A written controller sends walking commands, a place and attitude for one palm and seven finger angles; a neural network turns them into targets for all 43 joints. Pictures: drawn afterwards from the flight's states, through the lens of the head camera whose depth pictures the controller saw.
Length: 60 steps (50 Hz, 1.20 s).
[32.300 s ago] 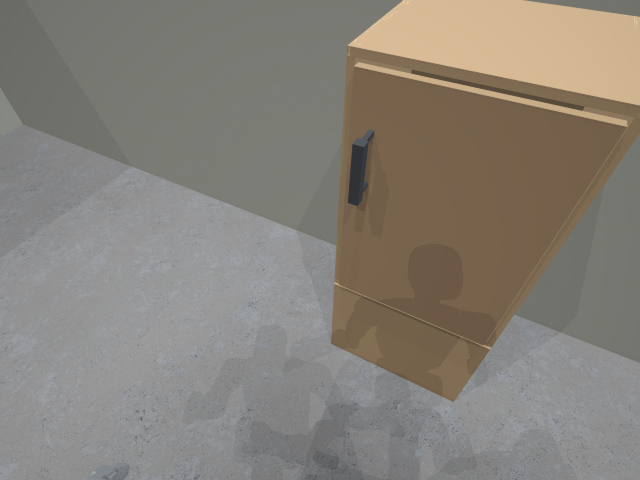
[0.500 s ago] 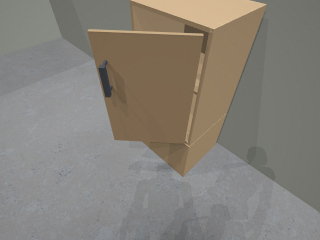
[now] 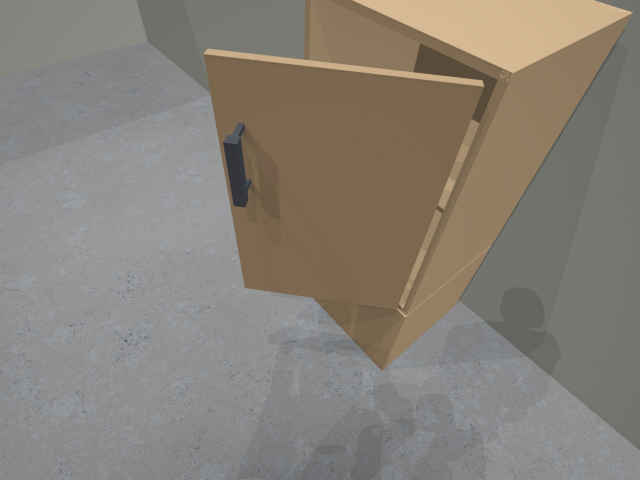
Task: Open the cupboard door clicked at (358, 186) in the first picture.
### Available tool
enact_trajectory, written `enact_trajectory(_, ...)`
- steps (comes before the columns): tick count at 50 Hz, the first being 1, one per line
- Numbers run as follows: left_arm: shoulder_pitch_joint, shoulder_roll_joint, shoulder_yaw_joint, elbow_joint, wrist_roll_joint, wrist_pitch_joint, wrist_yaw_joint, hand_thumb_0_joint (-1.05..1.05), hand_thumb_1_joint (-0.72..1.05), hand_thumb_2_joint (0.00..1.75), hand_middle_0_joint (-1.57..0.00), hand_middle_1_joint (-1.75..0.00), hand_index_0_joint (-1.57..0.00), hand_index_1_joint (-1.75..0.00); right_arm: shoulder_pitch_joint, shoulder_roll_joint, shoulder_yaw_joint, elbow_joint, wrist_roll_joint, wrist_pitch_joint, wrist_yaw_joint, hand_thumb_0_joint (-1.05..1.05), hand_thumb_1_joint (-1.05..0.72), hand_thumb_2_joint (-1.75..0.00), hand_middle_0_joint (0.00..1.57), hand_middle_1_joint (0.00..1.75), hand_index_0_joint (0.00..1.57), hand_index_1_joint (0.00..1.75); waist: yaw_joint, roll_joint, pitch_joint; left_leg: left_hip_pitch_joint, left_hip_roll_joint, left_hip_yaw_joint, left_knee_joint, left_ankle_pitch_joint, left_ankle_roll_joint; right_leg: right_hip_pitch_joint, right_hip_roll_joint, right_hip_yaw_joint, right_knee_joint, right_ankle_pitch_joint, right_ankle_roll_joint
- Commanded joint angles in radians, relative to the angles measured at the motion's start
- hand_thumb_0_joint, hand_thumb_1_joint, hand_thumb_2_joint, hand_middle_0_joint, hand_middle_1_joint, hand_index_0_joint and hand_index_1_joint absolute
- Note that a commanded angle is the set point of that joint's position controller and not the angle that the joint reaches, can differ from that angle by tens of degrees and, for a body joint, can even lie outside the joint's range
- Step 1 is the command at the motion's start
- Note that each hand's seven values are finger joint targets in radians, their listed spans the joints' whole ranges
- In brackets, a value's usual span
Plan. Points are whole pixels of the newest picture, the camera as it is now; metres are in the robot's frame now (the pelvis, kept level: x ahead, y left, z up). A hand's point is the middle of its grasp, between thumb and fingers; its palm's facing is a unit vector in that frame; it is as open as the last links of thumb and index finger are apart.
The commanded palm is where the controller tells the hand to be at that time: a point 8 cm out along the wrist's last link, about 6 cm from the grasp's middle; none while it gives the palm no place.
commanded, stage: come to a stop and stand still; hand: left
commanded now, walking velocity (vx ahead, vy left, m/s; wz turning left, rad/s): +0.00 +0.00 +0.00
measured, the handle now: (240, 165) +0.56 +0.20 +0.05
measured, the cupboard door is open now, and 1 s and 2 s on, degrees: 42 42 42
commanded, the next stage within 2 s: look again from close up in 1.62 s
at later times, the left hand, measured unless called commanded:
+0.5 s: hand out of the picture +0.09 +0.17 -0.16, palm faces +0.02 -0.98 -0.21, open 7.3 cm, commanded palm none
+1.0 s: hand out of the picture +0.03 +0.19 -0.16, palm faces +0.02 -0.97 -0.24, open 7.4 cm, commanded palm none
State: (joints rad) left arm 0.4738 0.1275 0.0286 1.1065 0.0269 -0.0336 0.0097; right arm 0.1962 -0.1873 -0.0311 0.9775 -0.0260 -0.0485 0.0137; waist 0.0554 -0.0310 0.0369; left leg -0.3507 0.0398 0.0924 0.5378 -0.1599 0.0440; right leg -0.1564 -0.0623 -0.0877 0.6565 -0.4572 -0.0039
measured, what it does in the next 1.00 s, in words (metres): steps on the spot: right foot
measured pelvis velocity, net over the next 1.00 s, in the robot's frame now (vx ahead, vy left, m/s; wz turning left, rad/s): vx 0.03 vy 0.01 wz -0.01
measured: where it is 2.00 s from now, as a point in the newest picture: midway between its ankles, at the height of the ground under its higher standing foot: outside the picture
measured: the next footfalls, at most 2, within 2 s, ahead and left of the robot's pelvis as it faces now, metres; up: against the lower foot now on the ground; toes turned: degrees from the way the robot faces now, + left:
right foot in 0.26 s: +0.10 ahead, -0.10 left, +0.00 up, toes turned -4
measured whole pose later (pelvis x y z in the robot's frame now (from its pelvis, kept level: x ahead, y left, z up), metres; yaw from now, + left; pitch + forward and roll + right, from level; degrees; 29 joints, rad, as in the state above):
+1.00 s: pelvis +0.03 +0.01 +0.01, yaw +0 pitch -1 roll +1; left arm 0.34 0.14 -0.01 1.08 0.02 -0.01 0.03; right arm 0.34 -0.15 0.00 1.04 -0.03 0.00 -0.01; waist -0.01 0.05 -0.01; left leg -0.24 0.00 0.08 0.51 -0.25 0.03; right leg -0.27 -0.04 -0.07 0.53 -0.24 -0.01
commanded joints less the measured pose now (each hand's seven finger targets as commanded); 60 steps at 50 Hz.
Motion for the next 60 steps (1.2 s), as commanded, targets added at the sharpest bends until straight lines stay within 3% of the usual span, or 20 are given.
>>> enact_trajectory(1,-0.080,0.061,0.012,-0.137,0.005,-0.008,0.006,0.00,0.90,0.90,-0.20,-0.30,-0.20,-0.30,0.244,-0.171,-0.030,0.008,0.000,0.007,-0.030,0.00,-0.90,-0.90,0.20,0.30,0.20,0.30,-0.107,0.192,-0.014,0.264,0.349,-0.410,-0.287,-0.005,0.234,-0.479,-0.008,0.029,0.567,-0.132,-0.044)
enact_trajectory(2,-0.094,0.053,0.014,-0.111,0.008,-0.005,0.009,0.00,0.90,0.90,-0.20,-0.30,-0.20,-0.30,0.171,-0.108,-0.014,0.008,0.000,0.002,-0.034,0.00,-0.90,-0.90,0.20,0.30,0.20,0.30,-0.076,0.234,-0.001,0.178,0.299,-0.357,-0.301,0.051,0.195,-0.454,-0.036,0.062,0.559,-0.041,-0.035)
enact_trajectory(3,-0.075,0.054,0.013,-0.093,0.004,0.004,0.008,0.00,0.90,0.90,-0.20,-0.30,-0.20,-0.30,0.112,-0.065,0.002,-0.007,0.001,-0.002,-0.037,0.00,-0.90,-0.90,0.20,0.30,0.20,0.30,-0.049,0.197,0.007,0.110,0.269,-0.273,-0.300,0.160,0.166,-0.387,-0.050,0.076,0.509,0.020,-0.022)
enact_trajectory(6,-0.005,0.012,-0.007,-0.061,-0.010,0.027,0.014,0.00,0.90,0.90,-0.20,-0.30,-0.20,-0.30,0.037,-0.057,0.014,-0.016,0.005,-0.014,-0.051,0.00,-0.90,-0.90,0.20,0.30,0.20,0.30,0.003,0.105,-0.048,0.037,0.224,-0.125,-0.232,0.517,0.140,-0.166,-0.031,0.065,0.242,0.085,0.013)
enact_trajectory(9,-0.011,0.025,-0.009,-0.060,-0.007,0.038,0.020,0.00,0.90,0.90,-0.20,-0.30,-0.20,-0.30,0.030,-0.085,-0.004,-0.011,0.006,0.009,-0.053,0.00,-0.90,-0.90,0.20,0.30,0.20,0.30,-0.005,0.088,-0.062,0.028,0.220,-0.126,-0.185,0.362,0.128,-0.066,-0.005,0.034,0.018,0.175,0.024)
enact_trajectory(11,-0.014,0.069,0.002,-0.076,-0.001,0.033,0.020,0.00,0.90,0.90,-0.20,-0.30,-0.20,-0.30,0.024,-0.077,-0.009,-0.012,0.011,0.022,-0.051,0.00,-0.90,-0.90,0.20,0.30,0.20,0.30,0.003,0.048,-0.043,-0.014,0.176,-0.120,-0.123,0.207,0.074,-0.008,-0.009,0.065,-0.138,0.315,0.018)
enact_trajectory(13,-0.088,0.141,0.005,-0.110,0.004,0.028,0.021,0.00,0.90,0.90,-0.20,-0.30,-0.20,-0.30,0.057,-0.037,-0.009,-0.013,0.019,0.043,-0.042,0.00,-0.90,-0.90,0.20,0.30,0.20,0.30,-0.040,-0.064,-0.006,-0.013,0.049,-0.057,-0.049,-0.091,-0.010,-0.105,-0.121,0.227,-0.227,0.421,-0.041)
enact_trajectory(14,-0.128,0.173,0.008,-0.126,0.000,0.029,0.017,0.00,0.90,0.90,-0.20,-0.30,-0.20,-0.30,0.082,-0.019,-0.007,-0.009,0.018,0.052,-0.037,0.00,-0.90,-0.90,0.20,0.30,0.20,0.30,-0.063,-0.084,-0.013,0.020,0.005,-0.034,-0.018,-0.159,-0.030,-0.158,-0.181,0.262,-0.258,0.413,-0.085)
enact_trajectory(16,-0.185,0.185,0.012,-0.150,-0.004,0.024,0.023,0.00,0.90,0.90,-0.20,-0.30,-0.20,-0.30,0.104,-0.002,-0.010,0.016,0.014,0.070,-0.037,0.00,-0.90,-0.90,0.20,0.30,0.20,0.30,-0.077,-0.181,-0.036,0.084,-0.010,-0.022,0.089,-0.188,-0.047,-0.195,-0.208,0.282,-0.323,0.409,-0.128)
enact_trajectory(20,-0.240,0.167,0.009,-0.165,-0.011,0.027,0.024,0.00,0.90,0.90,-0.20,-0.30,-0.20,-0.30,0.145,0.000,0.000,0.051,0.015,0.062,-0.037,0.00,-0.90,-0.90,0.20,0.30,0.20,0.30,-0.086,-0.086,-0.039,0.139,0.013,-0.050,-0.019,-0.101,-0.044,-0.188,-0.144,0.205,-0.307,0.293,-0.110)
enact_trajectory(22,-0.233,0.146,0.007,-0.164,-0.017,0.030,0.019,0.00,0.90,0.90,-0.20,-0.30,-0.20,-0.30,0.138,-0.020,0.006,0.056,0.009,0.049,-0.039,0.00,-0.90,-0.90,0.20,0.30,0.20,0.30,-0.061,0.012,-0.012,0.110,0.057,-0.111,-0.121,-0.024,-0.026,-0.161,-0.075,0.162,-0.271,0.233,-0.063)
enact_trajectory(24,-0.222,0.140,0.008,-0.153,-0.017,0.039,0.018,0.00,0.90,0.90,-0.20,-0.30,-0.20,-0.30,0.094,-0.029,0.008,0.054,0.006,0.046,-0.036,0.00,-0.90,-0.90,0.20,0.30,0.20,0.30,-0.034,0.091,0.012,0.009,0.078,-0.148,-0.197,-0.125,-0.017,-0.091,-0.041,0.142,-0.280,0.134,-0.035)
enact_trajectory(35,-0.172,0.115,-0.002,-0.086,-0.017,0.020,0.018,0.00,0.90,0.90,-0.20,-0.30,-0.20,-0.30,0.175,-0.004,0.016,0.105,0.010,0.038,-0.040,0.00,-0.90,-0.90,0.20,0.30,0.20,0.30,-0.045,0.025,0.009,0.073,0.061,-0.112,-0.222,-0.110,-0.028,-0.050,-0.055,0.135,-0.353,0.169,-0.037)
enact_trajectory(36,-0.084,0.148,-0.012,-0.048,-0.009,0.012,0.060,0.00,0.90,0.90,-0.20,-0.30,-0.20,-0.30,0.066,-0.088,0.000,0.047,0.013,0.030,-0.032,0.00,-0.90,-0.90,0.20,0.30,0.20,0.30,-0.013,0.150,0.029,0.078,0.066,-0.047,-0.018,-0.107,-0.063,-0.096,-0.104,0.161,-0.316,0.333,-0.030)
enact_trajectory(37,-0.155,0.207,-0.003,-0.103,-0.011,0.004,0.047,0.00,0.90,0.90,-0.20,-0.30,-0.20,-0.30,0.132,-0.015,0.011,0.022,0.009,0.045,-0.024,0.00,-0.90,-0.90,0.20,0.30,0.20,0.30,-0.075,0.123,-0.054,0.079,0.006,-0.062,0.034,-0.207,-0.059,-0.130,-0.160,0.255,-0.371,0.014,-0.082)
enact_trajectory(38,-0.197,0.207,0.004,-0.117,-0.009,0.004,0.040,0.00,0.90,0.90,-0.20,-0.30,-0.20,-0.30,0.178,-0.008,0.010,0.034,0.004,0.045,-0.024,0.00,-0.90,-0.90,0.20,0.30,0.20,0.30,-0.096,0.104,-0.026,0.108,0.010,-0.062,0.021,-0.197,-0.046,-0.217,-0.163,0.243,-0.378,-0.113,-0.104)
enact_trajectory(39,-0.202,0.195,0.002,-0.118,-0.008,0.002,0.038,0.00,0.90,0.90,-0.20,-0.30,-0.20,-0.30,0.219,-0.007,0.011,0.040,0.003,0.043,-0.022,0.00,-0.90,-0.90,0.20,0.30,0.20,0.30,-0.111,0.094,-0.039,0.135,0.016,-0.066,-0.002,-0.153,-0.040,-0.241,-0.136,0.208,-0.354,-0.080,-0.103)
enact_trajectory(43,-0.174,0.128,-0.012,-0.104,-0.009,0.008,0.030,0.00,0.90,0.90,-0.20,-0.30,-0.20,-0.30,0.208,-0.037,0.013,0.013,0.003,0.032,-0.025,0.00,-0.90,-0.90,0.20,0.30,0.20,0.30,-0.084,0.038,0.063,0.014,0.059,-0.156,-0.160,-0.228,-0.010,-0.211,-0.038,0.133,-0.269,-0.019,-0.057)
enact_trajectory(46,-0.133,0.109,-0.015,-0.088,-0.009,0.006,0.025,0.00,0.90,0.90,-0.20,-0.30,-0.20,-0.30,0.182,-0.052,0.017,0.006,0.003,0.023,-0.029,0.00,-0.90,-0.90,0.20,0.30,0.20,0.30,-0.061,0.054,0.095,-0.029,0.070,-0.183,-0.236,-0.257,0.001,-0.155,-0.018,0.120,-0.235,0.072,-0.047)
enact_trajectory(60,-0.132,0.125,-0.019,-0.062,-0.015,-0.006,0.026,0.00,0.90,0.90,-0.20,-0.30,-0.20,-0.30,0.159,-0.048,0.029,0.071,0.011,0.005,-0.034,0.00,-0.90,-0.90,0.20,0.30,0.20,0.30,-0.057,0.013,0.006,0.121,0.056,-0.119,-0.202,-0.021,-0.006,-0.071,-0.056,0.131,-0.269,0.260,-0.042)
